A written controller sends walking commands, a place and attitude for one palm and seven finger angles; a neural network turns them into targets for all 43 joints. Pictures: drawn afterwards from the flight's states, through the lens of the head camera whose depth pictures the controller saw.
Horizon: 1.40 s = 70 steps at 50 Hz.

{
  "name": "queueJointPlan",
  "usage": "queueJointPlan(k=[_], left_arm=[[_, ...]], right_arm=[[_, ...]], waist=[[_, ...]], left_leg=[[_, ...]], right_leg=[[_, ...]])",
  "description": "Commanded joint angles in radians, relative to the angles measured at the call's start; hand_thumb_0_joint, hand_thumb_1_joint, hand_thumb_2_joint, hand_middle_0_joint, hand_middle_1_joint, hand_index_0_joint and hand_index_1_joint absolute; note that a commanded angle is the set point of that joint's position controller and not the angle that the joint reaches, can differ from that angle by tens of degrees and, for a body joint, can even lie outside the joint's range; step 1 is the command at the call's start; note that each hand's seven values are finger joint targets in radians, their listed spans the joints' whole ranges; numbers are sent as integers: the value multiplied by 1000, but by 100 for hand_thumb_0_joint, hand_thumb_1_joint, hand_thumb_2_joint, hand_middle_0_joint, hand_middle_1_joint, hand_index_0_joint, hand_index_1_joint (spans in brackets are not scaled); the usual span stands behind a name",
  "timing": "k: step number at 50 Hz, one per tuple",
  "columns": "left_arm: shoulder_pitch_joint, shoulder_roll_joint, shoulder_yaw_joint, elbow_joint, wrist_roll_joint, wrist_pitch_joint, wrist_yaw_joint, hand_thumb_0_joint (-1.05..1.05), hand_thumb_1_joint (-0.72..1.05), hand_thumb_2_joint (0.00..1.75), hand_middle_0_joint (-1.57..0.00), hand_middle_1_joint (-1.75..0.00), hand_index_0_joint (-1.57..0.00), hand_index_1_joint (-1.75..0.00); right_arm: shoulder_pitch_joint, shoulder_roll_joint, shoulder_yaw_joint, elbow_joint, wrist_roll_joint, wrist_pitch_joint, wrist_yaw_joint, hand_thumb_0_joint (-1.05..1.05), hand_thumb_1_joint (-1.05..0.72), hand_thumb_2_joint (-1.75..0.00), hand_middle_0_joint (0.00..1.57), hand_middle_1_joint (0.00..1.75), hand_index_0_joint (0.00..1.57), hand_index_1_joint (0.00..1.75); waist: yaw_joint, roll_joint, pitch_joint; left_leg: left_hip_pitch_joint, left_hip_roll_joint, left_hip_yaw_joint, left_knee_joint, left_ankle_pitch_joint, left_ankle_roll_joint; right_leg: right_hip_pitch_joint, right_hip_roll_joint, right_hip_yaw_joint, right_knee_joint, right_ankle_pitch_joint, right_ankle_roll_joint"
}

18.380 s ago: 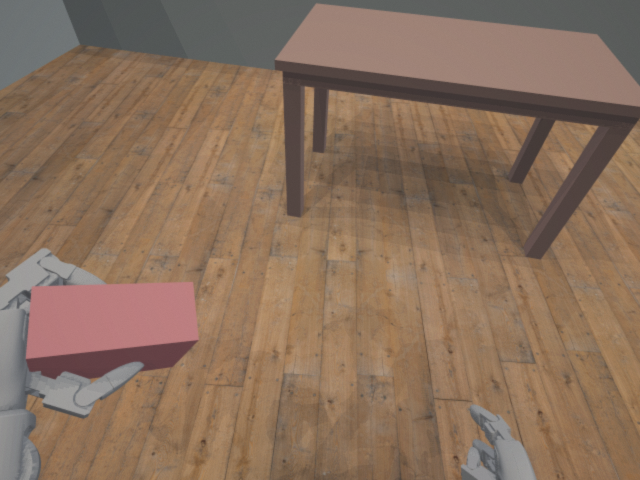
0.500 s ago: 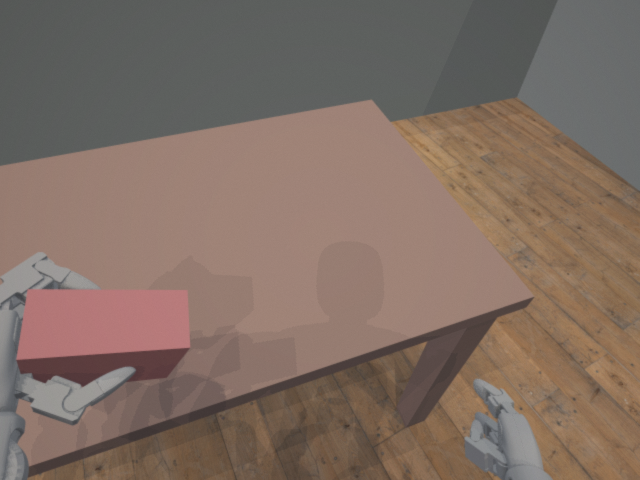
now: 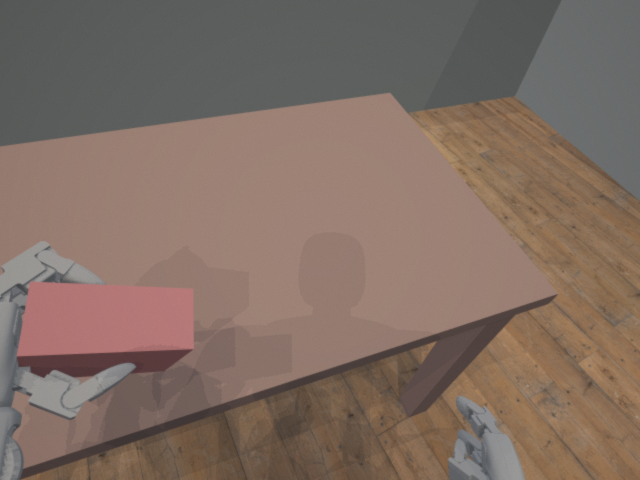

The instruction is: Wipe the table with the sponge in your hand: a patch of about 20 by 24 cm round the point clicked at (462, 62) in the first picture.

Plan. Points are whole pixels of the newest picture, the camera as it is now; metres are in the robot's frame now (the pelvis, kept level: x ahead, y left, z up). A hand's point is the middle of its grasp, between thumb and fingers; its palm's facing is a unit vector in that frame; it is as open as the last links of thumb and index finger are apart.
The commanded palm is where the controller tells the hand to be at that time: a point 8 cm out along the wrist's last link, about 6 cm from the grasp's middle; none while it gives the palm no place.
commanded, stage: come to a stop and stand still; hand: left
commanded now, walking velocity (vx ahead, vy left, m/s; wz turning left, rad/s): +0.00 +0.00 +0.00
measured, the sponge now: (133, 333) +0.23 +0.21 +0.12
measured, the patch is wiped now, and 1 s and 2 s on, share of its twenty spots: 0.00 0.00 0.00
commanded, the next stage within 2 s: look again from close up in 0.08 s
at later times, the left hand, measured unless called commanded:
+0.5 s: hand (131, 325) +0.23 +0.21 +0.13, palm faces +0.20 -0.88 -0.43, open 10.1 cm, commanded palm +0.17 +0.26 +0.17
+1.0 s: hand (31, 243) +0.26 +0.28 +0.20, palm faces +0.49 -0.75 -0.45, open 10.1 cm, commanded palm +0.17 +0.27 +0.17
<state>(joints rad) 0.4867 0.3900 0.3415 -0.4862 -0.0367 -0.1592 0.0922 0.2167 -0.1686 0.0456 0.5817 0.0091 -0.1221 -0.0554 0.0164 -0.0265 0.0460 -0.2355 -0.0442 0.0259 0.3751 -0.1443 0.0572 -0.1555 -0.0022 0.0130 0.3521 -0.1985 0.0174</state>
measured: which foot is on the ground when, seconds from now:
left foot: down 0.00-1.00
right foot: down 0.00-1.00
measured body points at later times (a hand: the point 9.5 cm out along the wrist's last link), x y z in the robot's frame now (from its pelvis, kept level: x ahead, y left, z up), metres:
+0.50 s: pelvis +0.01 -0.01 +0.00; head +0.04 +0.00 +0.44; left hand +0.21 +0.25 +0.16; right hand +0.18 -0.25 -0.08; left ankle +0.04 +0.08 -0.75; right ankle -0.01 -0.13 -0.75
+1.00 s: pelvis +0.01 -0.01 -0.01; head +0.05 +0.02 +0.44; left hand +0.23 +0.32 +0.23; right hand +0.20 -0.21 -0.07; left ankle +0.04 +0.08 -0.75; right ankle -0.01 -0.13 -0.75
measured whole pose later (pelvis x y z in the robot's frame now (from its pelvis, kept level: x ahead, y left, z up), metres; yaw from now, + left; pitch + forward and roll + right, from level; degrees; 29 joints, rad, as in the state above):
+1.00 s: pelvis +0.01 -0.01 -0.01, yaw -1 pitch +2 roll -1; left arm 0.21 0.54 0.53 -0.39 -0.04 -0.25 0.09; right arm 0.18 -0.19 0.06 0.55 -0.01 -0.15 0.01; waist 0.03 -0.05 0.05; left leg -0.32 -0.02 0.03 0.50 -0.22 0.05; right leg -0.23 0.02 0.01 0.46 -0.26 0.00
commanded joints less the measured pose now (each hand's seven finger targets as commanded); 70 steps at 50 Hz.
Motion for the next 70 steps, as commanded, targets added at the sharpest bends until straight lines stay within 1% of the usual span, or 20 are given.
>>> queueJointPlan(k=[1,8,9,10,11,13,16,22,26,33,40,41,42,44,48,52,56,57,62,70], left_arm=[[-107,171,121,-257,-7,-85,32,0,10,130,-120,-160,-120,-160],[-95,137,97,-228,-13,-87,28,0,10,130,-120,-160,-120,-160],[-1161,965,693,-429,156,-196,29,0,10,130,-120,-160,-120,-160],[-589,314,273,144,43,-162,-15,0,10,130,-120,-160,-120,-160],[-372,263,260,28,4,-139,-5,0,10,130,-120,-160,-120,-160],[-320,183,134,-11,-15,-157,-32,0,10,130,-120,-160,-120,-160],[-99,70,35,-113,-25,-162,-31,0,10,130,-120,-160,-120,-160],[-102,226,193,-131,-21,-166,4,0,10,130,-120,-160,-120,-160],[-201,300,261,-232,-32,-180,11,0,10,130,-120,-160,-120,-160],[-119,158,124,-298,-29,-165,11,0,10,130,-120,-160,-120,-160],[-58,159,144,-166,-24,-123,11,0,10,130,-120,-160,-120,-160],[-981,902,430,-528,-3,-261,29,0,10,130,-120,-160,-120,-160],[-643,423,410,-102,33,-200,19,0,10,130,-120,-160,-120,-160],[-457,360,293,14,2,-159,16,0,10,130,-120,-160,-120,-160],[-150,189,149,-141,-23,-157,-18,0,10,130,-120,-160,-120,-160],[-40,133,100,-227,-15,-132,-9,0,10,130,-120,-160,-120,-160],[-148,296,247,-241,4,-136,18,0,10,130,-120,-160,-120,-160],[-144,236,217,-204,4,-136,16,0,10,130,-120,-160,-120,-160],[-188,240,196,-290,-1,-133,19,0,10,130,-120,-160,-120,-160],[-68,156,140,-207,-14,-118,9,0,10,130,-120,-160,-120,-160]], right_arm=[[-104,-146,-60,-148,4,-66,-13,0,-90,-90,20,30,20,30],[-92,-150,-69,-144,7,-65,-7,0,-90,-90,20,30,20,30],[-3,-200,-65,-144,-52,-100,6,0,-90,-90,20,30,20,30],[-71,-71,-33,-76,-16,-91,7,0,-90,-90,20,30,20,30],[-105,-140,-92,-120,7,-90,17,0,-90,-90,20,30,20,30],[-54,-161,-91,-133,10,-108,32,0,-90,-90,20,30,20,30],[-110,-147,-83,-146,26,-111,67,0,-90,-90,20,30,20,30],[-116,-158,-76,-154,5,-85,30,0,-90,-90,20,30,20,30],[-132,-152,-70,-161,10,-84,2,0,-90,-90,20,30,20,30],[-93,-160,-74,-157,3,-104,16,0,-90,-90,20,30,20,30],[-96,-161,-78,-151,4,-60,12,0,-90,-90,20,30,20,30],[89,-238,56,-234,75,-30,-61,0,-90,-90,20,30,20,30],[-29,-101,-58,-198,35,-73,-42,0,-90,-90,20,30,20,30],[-80,-210,-70,-155,-19,-70,18,0,-90,-90,20,30,20,30],[-36,-199,-78,-175,-14,-73,63,0,-90,-90,20,30,20,30],[-66,-197,-78,-170,-7,-76,75,0,-90,-90,20,30,20,30],[-108,-199,-72,-165,-11,-51,38,0,-90,-90,20,30,20,30],[-102,-185,-68,-164,-20,-40,29,0,-90,-90,20,30,20,30],[-101,-177,-63,-178,-15,-39,17,0,-90,-90,20,30,20,30],[-71,-180,-72,-165,1,-67,21,0,-90,-90,20,30,20,30]], waist=[[-4,155,-163],[-9,132,-166],[14,-18,37],[-10,-31,-182],[33,129,-202],[15,195,-215],[27,142,-187],[22,-72,-121],[14,108,-163],[13,132,-273],[7,54,-204],[-37,378,-207],[10,158,-147],[8,73,-109],[17,68,-232],[20,70,-220],[12,68,-203],[9,61,-185],[14,210,-206],[-7,68,-172]], left_leg=[[43,176,-166,-143,-91,-73],[54,152,-143,-86,-24,-58],[-172,165,-71,73,-39,-10],[63,107,-99,44,83,-14],[149,107,-71,9,86,-44],[99,112,-80,20,41,-41],[76,116,-73,0,-4,-33],[28,104,-88,4,-73,-34],[75,108,-89,12,40,-31],[183,126,-80,80,353,-32],[108,142,-87,36,254,-42],[-74,121,-94,-16,45,-16],[-31,174,-149,19,-33,-33],[40,131,-111,6,28,-54],[98,126,-93,83,178,-39],[146,148,-94,56,258,-36],[113,155,-113,12,146,-60],[82,158,-114,7,110,-57],[56,152,-113,14,10,-44],[80,155,-123,28,13,-37]], right_leg=[[50,-21,-3,11,62,-28],[41,-35,9,-19,93,-38],[-138,-87,60,-50,20,-32],[-156,-94,57,-20,-44,-61],[-86,-42,71,-10,35,-80],[-31,-69,110,11,78,-70],[-20,-64,91,7,62,-52],[-76,-61,79,-61,-19,-40],[-38,-61,85,-7,114,-43],[35,-50,52,30,336,-35],[17,-55,48,0,277,-30],[145,34,0,139,-25,35],[-96,-44,-16,118,-157,-24],[-124,-35,39,45,-28,-63],[-68,-78,66,58,196,-70],[-77,-63,29,77,221,-48],[-72,-58,37,96,134,-43],[-66,-58,18,88,118,-41],[-31,-65,22,72,96,-52],[-76,-73,37,32,111,-48]])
